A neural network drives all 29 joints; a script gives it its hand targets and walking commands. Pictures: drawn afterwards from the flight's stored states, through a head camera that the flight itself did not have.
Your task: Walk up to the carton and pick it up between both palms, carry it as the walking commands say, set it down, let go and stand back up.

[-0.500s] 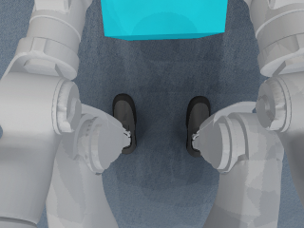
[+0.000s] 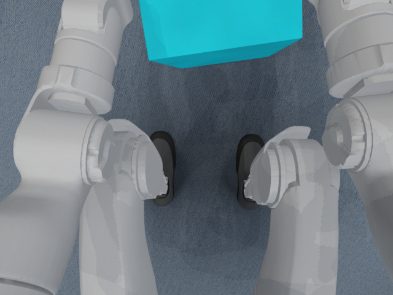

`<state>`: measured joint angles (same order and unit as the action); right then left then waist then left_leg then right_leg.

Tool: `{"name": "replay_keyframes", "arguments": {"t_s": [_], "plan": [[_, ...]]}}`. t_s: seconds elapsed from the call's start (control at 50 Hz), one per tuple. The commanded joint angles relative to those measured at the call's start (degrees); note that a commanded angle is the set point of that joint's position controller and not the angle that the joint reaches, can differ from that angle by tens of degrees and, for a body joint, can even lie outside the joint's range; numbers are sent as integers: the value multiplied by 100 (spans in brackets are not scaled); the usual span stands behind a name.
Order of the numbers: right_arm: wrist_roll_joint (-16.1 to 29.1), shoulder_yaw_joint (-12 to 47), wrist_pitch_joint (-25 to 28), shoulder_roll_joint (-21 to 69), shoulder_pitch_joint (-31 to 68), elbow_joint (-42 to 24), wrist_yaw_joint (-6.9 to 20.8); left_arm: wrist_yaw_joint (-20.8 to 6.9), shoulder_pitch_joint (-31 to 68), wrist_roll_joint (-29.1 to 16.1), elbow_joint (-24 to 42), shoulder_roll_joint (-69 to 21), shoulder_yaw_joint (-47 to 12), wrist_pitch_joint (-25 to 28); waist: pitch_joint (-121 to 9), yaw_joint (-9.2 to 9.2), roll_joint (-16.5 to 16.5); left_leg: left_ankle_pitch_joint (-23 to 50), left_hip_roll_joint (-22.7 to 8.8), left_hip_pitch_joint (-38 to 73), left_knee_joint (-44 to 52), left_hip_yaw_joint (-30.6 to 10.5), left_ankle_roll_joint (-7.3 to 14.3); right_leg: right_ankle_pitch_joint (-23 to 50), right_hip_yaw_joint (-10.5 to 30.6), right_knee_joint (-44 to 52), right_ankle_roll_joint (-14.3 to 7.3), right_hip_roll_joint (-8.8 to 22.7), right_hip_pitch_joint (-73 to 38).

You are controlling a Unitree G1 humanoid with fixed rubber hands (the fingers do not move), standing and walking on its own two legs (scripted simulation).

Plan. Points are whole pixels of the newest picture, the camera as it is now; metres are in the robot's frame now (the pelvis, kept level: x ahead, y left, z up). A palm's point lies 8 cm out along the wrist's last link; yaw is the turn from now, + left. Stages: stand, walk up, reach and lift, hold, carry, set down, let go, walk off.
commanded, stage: reach and lift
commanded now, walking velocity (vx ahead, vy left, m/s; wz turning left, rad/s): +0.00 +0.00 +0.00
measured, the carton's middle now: out of the picture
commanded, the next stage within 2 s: none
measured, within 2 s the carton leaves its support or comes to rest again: neither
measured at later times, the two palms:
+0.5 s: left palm out of the picture +0.55 +0.15 -0.06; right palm out of the picture +0.56 -0.13 -0.06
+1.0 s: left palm out of the picture +0.53 +0.14 +0.01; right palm out of the picture +0.54 -0.14 +0.01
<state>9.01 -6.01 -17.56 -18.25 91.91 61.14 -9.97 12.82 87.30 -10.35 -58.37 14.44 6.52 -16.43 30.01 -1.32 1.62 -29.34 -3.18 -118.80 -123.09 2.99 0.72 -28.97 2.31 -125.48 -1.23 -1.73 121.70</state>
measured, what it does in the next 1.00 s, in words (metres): rises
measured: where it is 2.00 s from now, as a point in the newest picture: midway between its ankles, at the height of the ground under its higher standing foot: (205, 182)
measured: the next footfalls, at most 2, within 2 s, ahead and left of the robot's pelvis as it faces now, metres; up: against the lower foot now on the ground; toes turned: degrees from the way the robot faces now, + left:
none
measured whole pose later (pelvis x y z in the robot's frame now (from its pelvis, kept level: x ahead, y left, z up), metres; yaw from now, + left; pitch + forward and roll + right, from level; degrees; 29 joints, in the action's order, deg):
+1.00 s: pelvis +0.00 -0.01 +0.08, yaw -2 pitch +17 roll +5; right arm -1.0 -19.7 -25.1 -8.0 77.9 41.4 -9.1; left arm 9.7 74.4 -0.4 -39.7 8.3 16.6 -25.7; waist 29.9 -2.5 3.6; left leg -31.7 -0.8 -96.3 -111.0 2.8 -0.4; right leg -31.0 4.0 -114.3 -1.2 -3.5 100.0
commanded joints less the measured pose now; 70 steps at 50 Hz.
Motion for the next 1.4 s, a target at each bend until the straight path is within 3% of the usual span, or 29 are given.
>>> {"name": "replay_keyframes", "arguments": {"t_s": [0.0, 0.12, 0.22, 0.34, 0.4, 0.54, 0.68, 0.88, 0.98, 1.1, 1.2, 1.38], "plan": [[481, 1442, -13, 7716, 3707, -2144, 1937, -2132, 5212, -244, 3032, -5821, -1150, 212, -12126, -770, 654, 1400, 1096, 4066, 1015, 242, 130, 1228, -380, 1291, 149, -609, -4800], [218, 1217, -169, 7961, 3040, -1848, 1940, -2153, 5029, -222, 3229, -6128, -1319, 79, -12275, -509, 414, 1575, 1121, 4280, 1112, 213, 53, 1398, -454, 1340, 114, -665, -4706], [127, 1266, -276, 8060, 2778, -2016, 1946, -2080, 4777, -183, 3503, -6454, -1473, -55, -12870, -483, 245, 1870, 1195, 4780, 1254, 170, -7, 1608, -484, 1433, 80, -715, -4816], [94, 1473, -359, 7952, 3079, -2538, 1864, -1979, 4597, -149, 3667, -6640, -1544, -225, -13120, -440, 317, 1827, 1228, 5093, 1479, 27, 17, 1530, -470, 1667, 93, -736, -4968], [89, 1526, -396, 7873, 3304, -2690, 1803, -1951, 4566, -90, 3598, -6638, -1483, -307, -13071, -483, 380, 1590, 1229, 5031, 1567, 32, 38, 1346, -400, 1834, 120, -730, -5159], [-160, 1285, -531, 8170, 3041, -2203, 1780, -2008, 4340, 270, 3266, -6602, -1061, -403, -12382, -689, 549, 1025, 1218, 4616, 1889, 41, 118, 807, -319, 2199, 186, -742, -5204], [-136, 1566, -654, 8379, 2793, -2455, 1744, -2079, 3962, 383, 3378, -6605, -1110, -562, -13107, -941, 606, 1392, 1263, 4900, 2080, 59, 127, 1209, -200, 2382, 266, -784, -5929], [-65, 1935, -827, 8563, 2450, -2689, 1635, -2116, 3833, 318, 3763, -6377, -1282, -671, -13364, -1120, 761, 1475, 1297, 5077, 2462, 27, 147, 1349, 23, 2797, 333, -775, -6781], [-76, 1952, -825, 8547, 2446, -2719, 1610, -2130, 3695, 286, 3679, -6493, -1336, -706, -13171, -1125, 693, 1287, 1300, 5201, 2706, -11, 152, 1110, 58, 3033, 302, -761, -6888], [-143, 1838, -845, 8544, 2277, -2577, 1632, -2130, 3669, 235, 3658, -6686, -1436, -749, -13127, -968, 550, 1204, 1294, 5509, 3006, -55, 112, 1026, 1, 3271, 263, -766, -6991], [-183, 1768, -877, 8633, 2057, -2430, 1681, -2137, 3523, 255, 3609, -6787, -1449, -775, -13042, -940, 492, 1153, 1287, 5696, 3241, -85, 100, 955, -1, 3490, 253, -759, -7071], [-72, 1974, -856, 8591, 2094, -2756, 1718, -2066, 3489, 162, 3930, -6970, -1748, -826, -13391, -900, 314, 1339, 1295, 6429, 3599, -172, 46, 1106, 5, 3757, 209, -773, -7396]]}}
